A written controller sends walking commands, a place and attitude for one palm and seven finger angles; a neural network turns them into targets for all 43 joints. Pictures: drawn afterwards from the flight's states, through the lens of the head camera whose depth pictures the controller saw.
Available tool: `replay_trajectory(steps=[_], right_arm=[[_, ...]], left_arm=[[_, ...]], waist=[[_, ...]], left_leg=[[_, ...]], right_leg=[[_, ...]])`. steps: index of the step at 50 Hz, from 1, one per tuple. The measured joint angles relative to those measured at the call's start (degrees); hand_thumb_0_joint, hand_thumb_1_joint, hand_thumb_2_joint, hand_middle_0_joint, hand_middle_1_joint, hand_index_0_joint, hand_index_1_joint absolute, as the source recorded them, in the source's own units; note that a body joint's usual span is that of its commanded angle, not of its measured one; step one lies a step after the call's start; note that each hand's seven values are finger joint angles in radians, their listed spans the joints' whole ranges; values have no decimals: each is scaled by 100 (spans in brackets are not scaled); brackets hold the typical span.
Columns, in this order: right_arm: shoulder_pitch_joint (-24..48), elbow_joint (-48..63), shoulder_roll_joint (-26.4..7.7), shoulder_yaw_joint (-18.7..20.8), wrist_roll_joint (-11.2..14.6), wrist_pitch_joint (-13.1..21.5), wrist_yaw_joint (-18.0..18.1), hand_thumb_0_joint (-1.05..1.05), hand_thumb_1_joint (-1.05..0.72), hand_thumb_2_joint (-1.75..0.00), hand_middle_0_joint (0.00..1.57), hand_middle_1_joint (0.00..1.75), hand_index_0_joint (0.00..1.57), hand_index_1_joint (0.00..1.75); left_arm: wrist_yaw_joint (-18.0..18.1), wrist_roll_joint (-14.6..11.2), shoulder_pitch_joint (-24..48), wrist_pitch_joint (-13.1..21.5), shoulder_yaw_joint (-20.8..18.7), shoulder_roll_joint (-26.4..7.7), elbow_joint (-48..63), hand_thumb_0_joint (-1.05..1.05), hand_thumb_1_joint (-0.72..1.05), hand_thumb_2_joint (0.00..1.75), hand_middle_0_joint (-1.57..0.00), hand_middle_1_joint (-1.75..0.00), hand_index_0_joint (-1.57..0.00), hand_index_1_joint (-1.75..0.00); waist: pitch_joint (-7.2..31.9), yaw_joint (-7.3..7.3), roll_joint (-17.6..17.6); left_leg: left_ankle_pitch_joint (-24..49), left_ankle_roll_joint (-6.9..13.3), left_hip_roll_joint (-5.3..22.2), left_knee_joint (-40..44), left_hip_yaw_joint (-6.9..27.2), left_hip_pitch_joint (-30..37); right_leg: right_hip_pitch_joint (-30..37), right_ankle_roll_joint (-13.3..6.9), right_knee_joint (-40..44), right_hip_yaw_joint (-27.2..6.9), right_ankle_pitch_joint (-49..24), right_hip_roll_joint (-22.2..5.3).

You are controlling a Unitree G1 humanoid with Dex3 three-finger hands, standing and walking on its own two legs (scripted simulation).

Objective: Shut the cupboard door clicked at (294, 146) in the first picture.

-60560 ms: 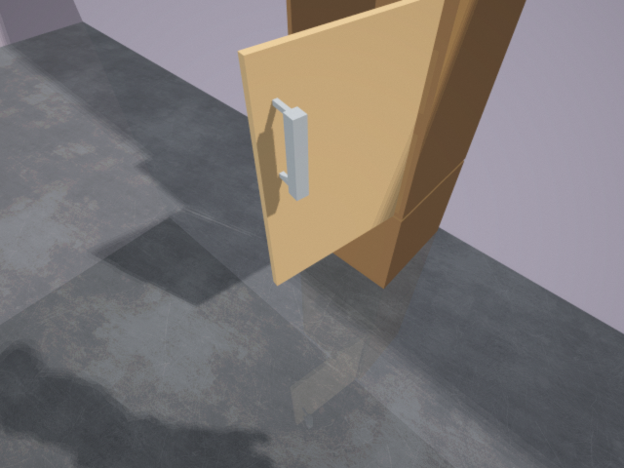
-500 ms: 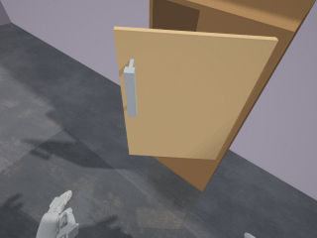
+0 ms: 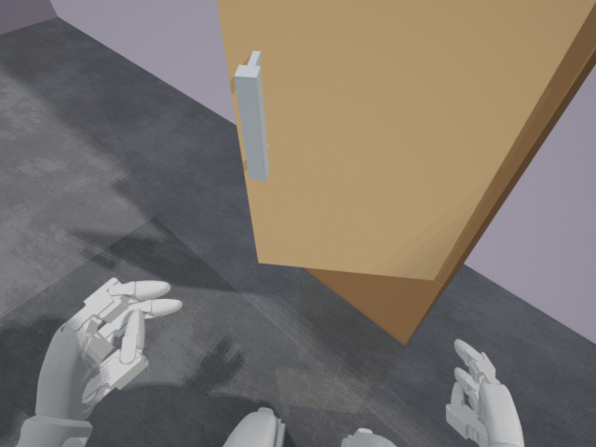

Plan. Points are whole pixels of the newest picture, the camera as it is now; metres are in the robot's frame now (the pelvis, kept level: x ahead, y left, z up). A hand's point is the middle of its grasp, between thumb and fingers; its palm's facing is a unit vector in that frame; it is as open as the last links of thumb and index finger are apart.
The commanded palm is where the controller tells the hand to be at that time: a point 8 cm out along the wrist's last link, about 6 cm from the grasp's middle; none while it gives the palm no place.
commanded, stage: raise the hand and make a fist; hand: left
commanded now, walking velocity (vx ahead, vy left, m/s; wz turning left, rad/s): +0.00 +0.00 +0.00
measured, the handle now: (257, 119) +0.51 +0.12 +0.17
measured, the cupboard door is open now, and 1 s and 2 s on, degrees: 35 35 35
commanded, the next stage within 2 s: bring the fist close to the handle in 1.30 s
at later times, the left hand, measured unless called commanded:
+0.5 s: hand (120, 309) +0.23 +0.22 +0.12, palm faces -0.03 -1.00 -0.04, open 3.3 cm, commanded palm +0.21 +0.27 +0.13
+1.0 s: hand (107, 252) +0.26 +0.22 +0.19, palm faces +0.02 -1.00 -0.05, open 3.1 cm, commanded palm +0.23 +0.27 +0.17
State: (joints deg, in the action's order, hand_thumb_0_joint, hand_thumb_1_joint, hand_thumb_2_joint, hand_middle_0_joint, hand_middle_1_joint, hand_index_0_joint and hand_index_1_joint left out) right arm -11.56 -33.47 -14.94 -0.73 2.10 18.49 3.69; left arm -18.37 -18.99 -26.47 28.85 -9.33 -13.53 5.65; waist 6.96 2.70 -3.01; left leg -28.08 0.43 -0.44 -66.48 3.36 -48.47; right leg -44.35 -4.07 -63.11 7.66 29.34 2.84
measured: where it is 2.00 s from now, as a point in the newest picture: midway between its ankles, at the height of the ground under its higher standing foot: outside the picture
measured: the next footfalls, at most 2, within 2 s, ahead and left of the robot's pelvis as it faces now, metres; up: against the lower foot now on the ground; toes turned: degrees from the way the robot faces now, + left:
none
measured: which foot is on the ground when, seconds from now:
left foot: down 0.00-1.00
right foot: down 0.00-1.00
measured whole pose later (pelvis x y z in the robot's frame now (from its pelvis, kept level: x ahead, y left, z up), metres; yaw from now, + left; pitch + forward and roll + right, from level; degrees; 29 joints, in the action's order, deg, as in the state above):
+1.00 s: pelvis +0.02 +0.03 +0.06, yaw -1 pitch +2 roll -2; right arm -16.0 -33.5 -14.8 -3.9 3.2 14.7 3.8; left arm -12.5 -17.6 -15.8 4.2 -11.3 -15.3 10.0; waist 4.2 1.8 -3.5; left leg -20.2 3.0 -2.1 -42.8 0.4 -24.3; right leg -20.9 -1.5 -39.8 3.7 20.6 1.6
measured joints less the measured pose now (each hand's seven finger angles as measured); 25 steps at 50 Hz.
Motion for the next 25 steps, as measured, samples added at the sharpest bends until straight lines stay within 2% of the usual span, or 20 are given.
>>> replay_trajectory(steps=[2,4,6,7,9,12,14,16,20,25], right_arm=[[-32,41,112,-38,46,-131,28,1,-91,-90,21,30,20,30],[-124,119,225,-55,64,-279,50,1,-91,-90,21,30,20,30],[-250,198,316,-44,44,-399,50,1,-91,-90,21,30,20,30],[-318,229,348,-30,27,-436,43,1,-91,-90,21,30,20,30],[-445,267,372,2,-19,-462,22,1,-91,-90,21,30,20,30],[-560,290,299,31,-85,-436,-56,1,-91,-90,21,30,20,30],[-554,292,190,33,-116,-405,-104,1,-91,-90,21,30,20,30],[-498,289,87,28,-117,-396,-131,1,-91,-90,21,30,20,30],[-345,321,37,1,-69,-450,-102,1,-91,-90,21,30,20,30],[-284,452,167,-91,-30,-520,-42,1,-91,-90,21,30,20,30]], left_arm=[[-194,29,208,-559,106,-28,-99,2,91,90,-63,-77,-63,-77],[-239,65,274,-1187,134,-51,-202,2,90,90,-67,-81,-67,-81],[-94,68,162,-1617,59,-26,-168,2,90,90,-71,-85,-70,-85],[32,63,64,-1706,-6,0,-96,2,90,90,-73,-87,-72,-87],[308,67,-149,-1655,-145,40,121,2,90,90,-76,-91,-76,-91],[581,90,-394,-1246,-261,79,471,2,90,90,-82,-97,-81,-97],[589,105,-429,-1011,-208,115,630,2,91,90,-85,-101,-85,-101],[487,126,-390,-927,-59,152,699,2,91,90,-89,-105,-88,-105],[300,251,-236,-1196,245,106,676,2,91,90,-96,-113,-96,-113],[539,300,-124,-1527,214,-72,836,2,90,90,-106,-123,-105,-123]], waist=[[7,-73,-12],[16,-142,19],[27,-195,66],[26,-205,91],[11,-191,138],[-15,-146,155],[-58,-112,110],[-91,-84,50],[-132,-58,13],[-123,-53,60]], left_leg=[[42,25,-7,197,-88,128],[96,69,-17,460,-205,322],[142,117,-25,726,-311,545],[160,136,-27,844,-353,654],[180,169,-37,1018,-403,831],[179,222,-81,1097,-390,920],[161,261,-115,1045,-350,889],[147,297,-143,976,-319,831],[165,349,-171,963,-326,831],[249,369,-177,1172,-370,1109]], right_leg=[[86,47,156,-97,-50,-11],[222,91,358,-223,-114,-23],[394,127,577,-341,-176,-28],[485,141,680,-389,-202,-29],[647,166,849,-448,-239,-33],[770,205,965,-441,-245,-71],[784,240,964,-398,-230,-102],[764,278,944,-363,-223,-129],[786,331,967,-366,-258,-157],[1049,358,1172,-420,-360,-162]])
